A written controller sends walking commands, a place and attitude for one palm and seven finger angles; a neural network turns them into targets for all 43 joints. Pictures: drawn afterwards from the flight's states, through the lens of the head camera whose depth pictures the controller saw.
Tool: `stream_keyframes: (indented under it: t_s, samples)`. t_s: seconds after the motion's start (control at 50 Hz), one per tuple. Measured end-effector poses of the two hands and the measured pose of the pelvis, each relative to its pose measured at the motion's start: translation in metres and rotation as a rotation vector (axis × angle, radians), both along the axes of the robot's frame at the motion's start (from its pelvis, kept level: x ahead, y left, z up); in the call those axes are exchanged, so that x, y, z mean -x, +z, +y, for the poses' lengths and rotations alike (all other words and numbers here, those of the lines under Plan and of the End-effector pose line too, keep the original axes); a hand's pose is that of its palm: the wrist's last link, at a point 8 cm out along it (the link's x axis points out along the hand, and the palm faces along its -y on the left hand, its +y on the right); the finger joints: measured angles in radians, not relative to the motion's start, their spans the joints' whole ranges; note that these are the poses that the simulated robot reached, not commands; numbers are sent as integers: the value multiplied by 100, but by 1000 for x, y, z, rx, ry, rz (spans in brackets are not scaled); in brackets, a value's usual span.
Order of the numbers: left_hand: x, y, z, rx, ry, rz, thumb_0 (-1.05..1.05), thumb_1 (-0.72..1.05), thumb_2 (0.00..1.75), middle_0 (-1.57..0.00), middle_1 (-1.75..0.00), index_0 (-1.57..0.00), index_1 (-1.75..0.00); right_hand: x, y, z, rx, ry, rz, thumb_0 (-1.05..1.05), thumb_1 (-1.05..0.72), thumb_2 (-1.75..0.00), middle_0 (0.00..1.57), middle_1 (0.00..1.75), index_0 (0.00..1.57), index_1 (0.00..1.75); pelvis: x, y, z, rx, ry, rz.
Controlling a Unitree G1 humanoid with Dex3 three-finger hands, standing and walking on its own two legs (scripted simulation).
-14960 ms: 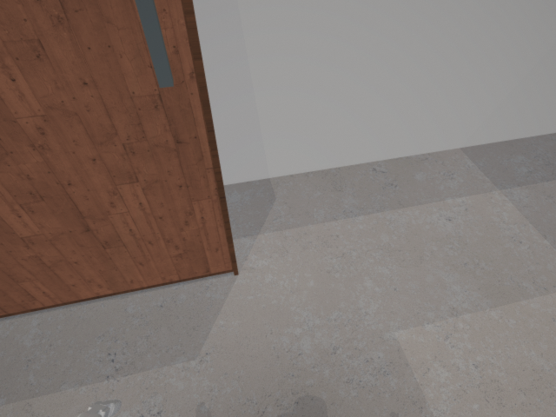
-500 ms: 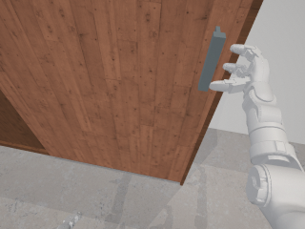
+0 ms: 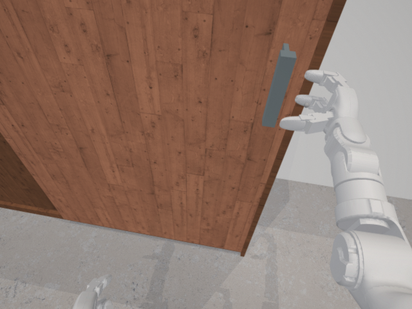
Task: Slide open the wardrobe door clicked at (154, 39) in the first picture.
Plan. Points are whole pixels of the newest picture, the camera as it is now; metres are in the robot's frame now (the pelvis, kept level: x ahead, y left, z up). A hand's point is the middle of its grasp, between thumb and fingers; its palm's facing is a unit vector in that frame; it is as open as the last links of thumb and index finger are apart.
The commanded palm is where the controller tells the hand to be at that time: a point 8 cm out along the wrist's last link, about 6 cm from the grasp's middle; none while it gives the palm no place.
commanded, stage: move the hooked fingers beside the handle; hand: right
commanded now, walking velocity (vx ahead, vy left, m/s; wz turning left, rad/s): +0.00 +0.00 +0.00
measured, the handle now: (276, 86) +0.52 -0.09 +0.20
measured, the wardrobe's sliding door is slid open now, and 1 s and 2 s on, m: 0.00 0.00 0.00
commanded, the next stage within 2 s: feel for the door with the fingertips in 1.28 s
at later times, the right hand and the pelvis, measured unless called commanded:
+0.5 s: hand (309, 101) +0.46 -0.15 +0.21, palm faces +0.13 +0.99 +0.02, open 14.0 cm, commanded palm +0.43 -0.20 +0.21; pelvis +0.00 +0.00 +0.00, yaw +1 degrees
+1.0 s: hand (302, 99) +0.46 -0.13 +0.22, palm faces +0.07 +1.00 +0.02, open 14.0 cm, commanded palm +0.43 -0.20 +0.20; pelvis +0.00 +0.00 +0.00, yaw +0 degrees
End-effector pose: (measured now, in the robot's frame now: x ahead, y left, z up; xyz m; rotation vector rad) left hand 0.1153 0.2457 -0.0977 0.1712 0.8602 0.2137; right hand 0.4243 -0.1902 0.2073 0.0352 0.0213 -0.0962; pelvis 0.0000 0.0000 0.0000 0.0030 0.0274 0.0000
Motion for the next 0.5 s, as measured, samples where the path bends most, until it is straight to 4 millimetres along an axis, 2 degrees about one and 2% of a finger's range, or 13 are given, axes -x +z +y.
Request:
stream_keyframes:
  t_s: [0.14, 0.24, 0.36, 0.42, 0.5]
  samples:
    - [6, -2, -3, 10, -9, 9, 1, 90, 90, -20, -30, -21, -30, -1, 4, -11, 40, -20, -25, -1, 50, -30, 30, 120, 30, 120, 2, 0, 0, -1, -2, 3]
    - [19, -9, -2, 11, -4, 61, 1, 90, 90, -20, -30, -21, -30, 0, 5, -3, 27, 29, -45, -1, 50, -30, 30, 120, 30, 120, 1, 0, -1, -2, -8, 3]
    - [32, -11, 1, 6, 20, 91, 1, 90, 90, -20, -30, -21, -30, -6, -8, 6, -3, 22, 14, -1, 51, -30, 30, 120, 30, 120, 1, 0, -2, -1, -2, 8]
    - [37, -11, 2, 3, 36, 93, 1, 90, 90, -20, -30, -21, -30, -9, -10, 2, 0, -9, 7, -1, 51, -30, 30, 120, 30, 120, 1, 0, -2, 0, 8, 11]
    - [43, -10, 4, 2, 53, 97, 1, 91, 90, -20, -30, -20, -30, -11, 0, -7, 22, -31, -55, -1, 50, -30, 30, 120, 30, 120, 0, 0, -2, 1, 16, 12]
